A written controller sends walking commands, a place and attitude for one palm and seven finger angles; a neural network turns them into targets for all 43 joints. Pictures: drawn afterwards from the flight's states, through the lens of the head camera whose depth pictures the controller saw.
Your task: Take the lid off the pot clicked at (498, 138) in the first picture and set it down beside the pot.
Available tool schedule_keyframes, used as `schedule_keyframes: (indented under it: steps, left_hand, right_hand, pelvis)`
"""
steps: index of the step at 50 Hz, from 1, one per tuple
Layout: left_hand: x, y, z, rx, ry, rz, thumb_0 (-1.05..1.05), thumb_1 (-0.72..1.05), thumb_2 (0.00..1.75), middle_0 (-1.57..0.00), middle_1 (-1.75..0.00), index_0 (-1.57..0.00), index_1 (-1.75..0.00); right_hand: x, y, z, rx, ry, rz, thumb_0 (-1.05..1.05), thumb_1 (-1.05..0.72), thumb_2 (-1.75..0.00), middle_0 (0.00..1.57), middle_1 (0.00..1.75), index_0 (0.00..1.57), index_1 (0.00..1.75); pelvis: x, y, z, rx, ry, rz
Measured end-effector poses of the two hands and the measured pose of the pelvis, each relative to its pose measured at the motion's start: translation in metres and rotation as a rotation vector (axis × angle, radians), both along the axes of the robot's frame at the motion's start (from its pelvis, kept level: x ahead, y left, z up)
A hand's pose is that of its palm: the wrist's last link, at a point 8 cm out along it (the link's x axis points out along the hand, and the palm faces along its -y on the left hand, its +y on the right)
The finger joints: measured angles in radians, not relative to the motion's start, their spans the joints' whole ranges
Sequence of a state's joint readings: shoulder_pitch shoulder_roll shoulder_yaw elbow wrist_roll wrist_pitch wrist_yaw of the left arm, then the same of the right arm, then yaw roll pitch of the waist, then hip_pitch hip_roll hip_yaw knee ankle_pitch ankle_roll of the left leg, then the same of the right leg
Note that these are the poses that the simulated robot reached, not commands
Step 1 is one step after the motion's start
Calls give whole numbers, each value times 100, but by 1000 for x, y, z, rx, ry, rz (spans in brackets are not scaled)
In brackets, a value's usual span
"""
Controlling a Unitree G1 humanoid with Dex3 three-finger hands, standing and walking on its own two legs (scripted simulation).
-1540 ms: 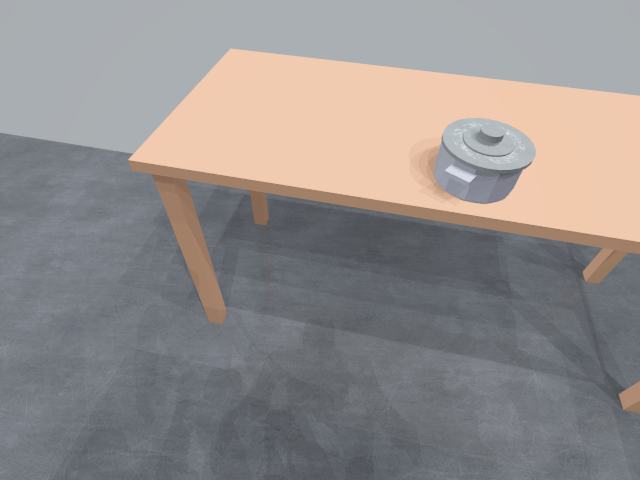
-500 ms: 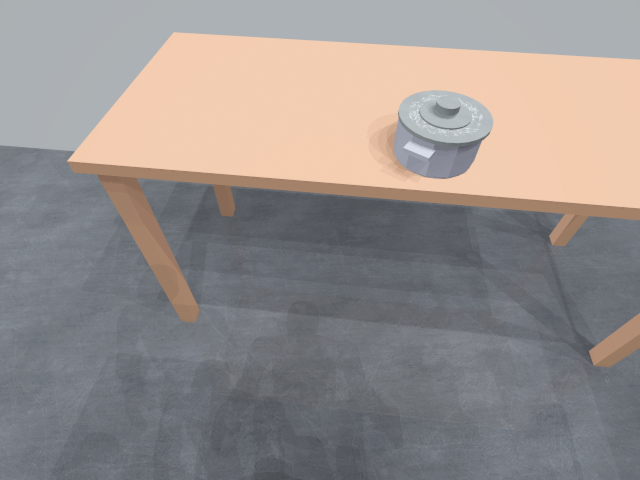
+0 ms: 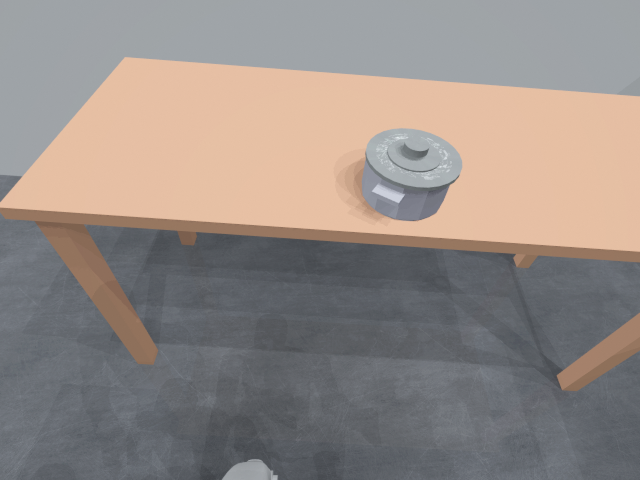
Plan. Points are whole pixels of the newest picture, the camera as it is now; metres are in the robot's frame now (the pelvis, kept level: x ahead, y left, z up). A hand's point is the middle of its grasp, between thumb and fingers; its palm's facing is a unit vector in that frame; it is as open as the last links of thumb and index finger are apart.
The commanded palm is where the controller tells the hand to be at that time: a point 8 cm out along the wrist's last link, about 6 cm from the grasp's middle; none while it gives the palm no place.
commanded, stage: take the last steps up to it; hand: left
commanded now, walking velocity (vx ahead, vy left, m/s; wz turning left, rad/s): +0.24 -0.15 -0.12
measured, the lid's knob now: (416, 146) +0.65 -0.11 +0.07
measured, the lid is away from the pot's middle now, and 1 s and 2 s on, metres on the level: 0.00 0.00 0.00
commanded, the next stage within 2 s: come to a stop and stand still in 0.36 s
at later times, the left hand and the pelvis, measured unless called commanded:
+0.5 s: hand (221, 424) +0.22 +0.17 -0.17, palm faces -0.15 -0.98 -0.12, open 7.4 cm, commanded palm none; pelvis +0.13 +0.00 +0.01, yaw -6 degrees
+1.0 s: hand (221, 413) +0.24 +0.17 -0.18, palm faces +0.01 -0.97 -0.23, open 7.3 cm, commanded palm none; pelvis +0.13 -0.01 -0.01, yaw -3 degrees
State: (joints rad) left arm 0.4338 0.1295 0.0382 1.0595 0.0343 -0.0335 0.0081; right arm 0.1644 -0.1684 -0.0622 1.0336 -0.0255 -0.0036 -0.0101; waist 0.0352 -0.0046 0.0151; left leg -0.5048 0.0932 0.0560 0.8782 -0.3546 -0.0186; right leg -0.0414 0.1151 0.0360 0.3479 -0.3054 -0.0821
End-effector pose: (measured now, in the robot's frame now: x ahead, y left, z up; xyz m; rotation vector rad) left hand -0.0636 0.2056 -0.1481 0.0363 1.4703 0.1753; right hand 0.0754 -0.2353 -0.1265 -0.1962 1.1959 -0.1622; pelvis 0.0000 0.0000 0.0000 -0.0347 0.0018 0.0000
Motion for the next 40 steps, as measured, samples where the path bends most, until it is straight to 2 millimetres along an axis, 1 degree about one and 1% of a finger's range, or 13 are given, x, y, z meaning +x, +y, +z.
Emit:
schedule_keyframes:
  steps: [4,6,9,12,17,20,23,28,31,33,36,38,40]
  left_hand:
    - [25,15,-19,-34,34,-18,1,91,90,-20,-30,-20,-30]
    - [45,25,-28,-45,46,-55,1,91,90,-20,-30,-20,-30]
    - [89,42,-28,-34,10,-111,1,91,90,-20,-30,-20,-30]
    - [140,53,-19,-17,-71,-133,1,91,90,-19,-30,-20,-30]
    - [210,57,-5,1,-164,-168,1,92,90,-19,-30,-20,-30]
    - [241,48,-2,0,-174,-203,0,92,90,-19,-30,-20,-30]
    - [270,32,-1,-10,-176,-240,0,92,90,-19,-30,-20,-30]
    - [321,-12,0,-19,-205,-298,1,92,90,-19,-30,-20,-30]
    - [350,-39,-4,-4,-265,-306,1,91,90,-19,-30,-20,-30]
    - [361,-54,-4,9,-289,-302,1,91,90,-19,-30,-20,-30]
    - [365,-67,3,16,-307,-298,0,91,90,-19,-30,-20,-30]
    - [363,-68,7,25,-320,-272,0,91,90,-20,-30,-20,-30]
    - [360,-62,11,42,-342,-235,-1,92,90,-20,-30,-21,-30]
  right_hand:
    - [42,22,-1,-16,-87,-5,0,-90,-90,20,30,20,30]
    - [49,29,-1,-28,-120,-30,0,-90,-90,20,30,20,30]
    - [38,37,4,-34,-83,-74,0,-90,-90,20,30,20,30]
    - [21,31,14,-73,-10,-128,-1,-94,-90,21,30,21,30]
    - [-12,28,22,-78,141,-177,-1,-94,-90,20,30,21,30]
    - [-30,30,24,-60,215,-216,-1,-93,-90,20,30,20,30]
    - [-44,33,24,-28,286,-252,0,-92,-90,20,30,20,30]
    - [-58,32,16,44,400,-301,0,-91,-90,20,30,20,30]
    - [-57,25,0,98,457,-316,0,-90,-90,20,30,20,30]
    - [-48,16,-12,122,473,-322,0,-90,-90,20,30,20,30]
    - [-20,1,-23,124,429,-306,0,-90,-90,20,30,20,30]
    - [5,-10,-26,111,373,-279,0,-90,-90,20,30,20,30]
    - [31,-21,-27,91,306,-243,0,-90,-90,20,30,20,30]
  pelvis:
    - [30,16,-12,-10,-9,-26]
    - [41,22,-17,0,-21,-53]
    - [57,25,-11,12,-29,-78]
    - [72,28,-1,6,-21,-85]
    - [97,26,10,-6,-5,-96]
    - [111,20,12,-8,1,-99]
    - [125,10,12,-5,5,-101]
    - [147,-15,7,16,11,-98]
    - [165,-35,-6,50,10,-84]
    - [171,-42,-11,39,8,-85]
    - [172,-46,-9,35,-2,-69]
    - [167,-46,-6,43,-11,-68]
    - [161,-45,-5,43,-16,-63]
